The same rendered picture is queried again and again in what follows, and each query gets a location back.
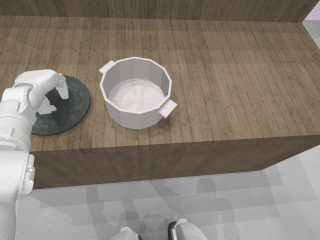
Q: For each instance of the robot right thigh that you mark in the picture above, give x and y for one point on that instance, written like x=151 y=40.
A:
x=187 y=231

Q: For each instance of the knob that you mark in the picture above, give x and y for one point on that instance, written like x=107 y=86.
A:
x=53 y=97

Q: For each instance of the pot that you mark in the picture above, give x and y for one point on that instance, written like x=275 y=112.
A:
x=136 y=92

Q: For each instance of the left robot hand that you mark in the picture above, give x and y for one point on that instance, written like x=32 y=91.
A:
x=48 y=79

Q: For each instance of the robot left upper arm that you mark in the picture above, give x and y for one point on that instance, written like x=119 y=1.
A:
x=16 y=180

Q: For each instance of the lid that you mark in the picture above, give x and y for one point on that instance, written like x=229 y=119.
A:
x=69 y=112

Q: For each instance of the robot right foot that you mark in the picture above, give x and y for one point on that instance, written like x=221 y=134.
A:
x=170 y=227

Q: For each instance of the left robot forearm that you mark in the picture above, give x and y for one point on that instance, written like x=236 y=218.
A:
x=18 y=108

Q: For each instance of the table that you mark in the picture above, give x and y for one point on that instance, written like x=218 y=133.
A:
x=245 y=77

